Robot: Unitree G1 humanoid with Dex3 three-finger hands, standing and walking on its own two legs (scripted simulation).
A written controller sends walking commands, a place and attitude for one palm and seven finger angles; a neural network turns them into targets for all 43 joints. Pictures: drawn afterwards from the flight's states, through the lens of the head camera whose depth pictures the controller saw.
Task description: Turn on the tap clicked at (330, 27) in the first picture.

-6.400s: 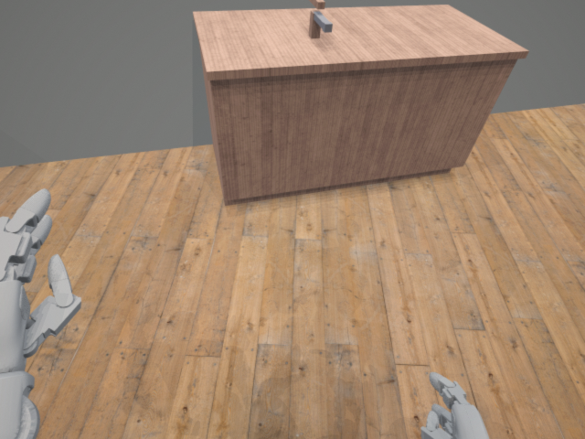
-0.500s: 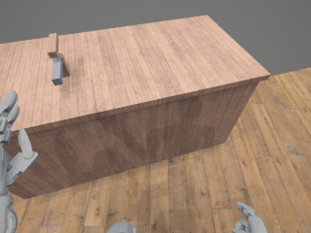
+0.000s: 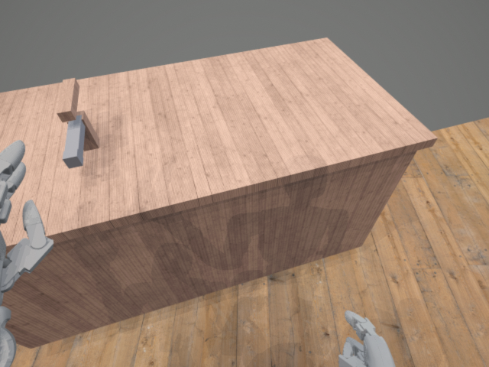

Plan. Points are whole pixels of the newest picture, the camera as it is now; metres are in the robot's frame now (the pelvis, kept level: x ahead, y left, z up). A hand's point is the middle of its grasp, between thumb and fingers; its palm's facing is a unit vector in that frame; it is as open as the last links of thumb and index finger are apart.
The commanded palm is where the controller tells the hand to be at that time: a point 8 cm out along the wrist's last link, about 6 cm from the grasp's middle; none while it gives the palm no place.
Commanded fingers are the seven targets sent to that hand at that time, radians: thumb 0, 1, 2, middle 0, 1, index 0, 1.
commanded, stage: take the last steps up to it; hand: left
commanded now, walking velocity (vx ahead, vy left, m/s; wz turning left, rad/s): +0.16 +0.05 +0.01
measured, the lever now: (73, 158) +0.48 +0.40 +0.04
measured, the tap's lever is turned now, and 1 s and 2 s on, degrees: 0 0 0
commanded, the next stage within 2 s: come to a stop and stand still in 0.10 s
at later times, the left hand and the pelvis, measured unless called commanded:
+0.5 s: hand (56, 210) +0.26 +0.25 +0.19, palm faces +0.39 -0.83 -0.40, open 7.4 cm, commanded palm +0.20 +0.28 +0.19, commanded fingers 0.00 0.90 0.90 -0.20 -0.30 -0.20 -0.30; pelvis +0.03 +0.01 +0.01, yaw -1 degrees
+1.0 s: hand (68, 240) +0.22 +0.22 +0.18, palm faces +0.39 -0.84 -0.37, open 7.4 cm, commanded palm +0.17 +0.26 +0.19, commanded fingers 0.00 0.90 0.90 -0.20 -0.30 -0.20 -0.30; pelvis +0.00 -0.02 +0.01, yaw -1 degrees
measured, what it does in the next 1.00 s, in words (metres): steps on the spot: left foot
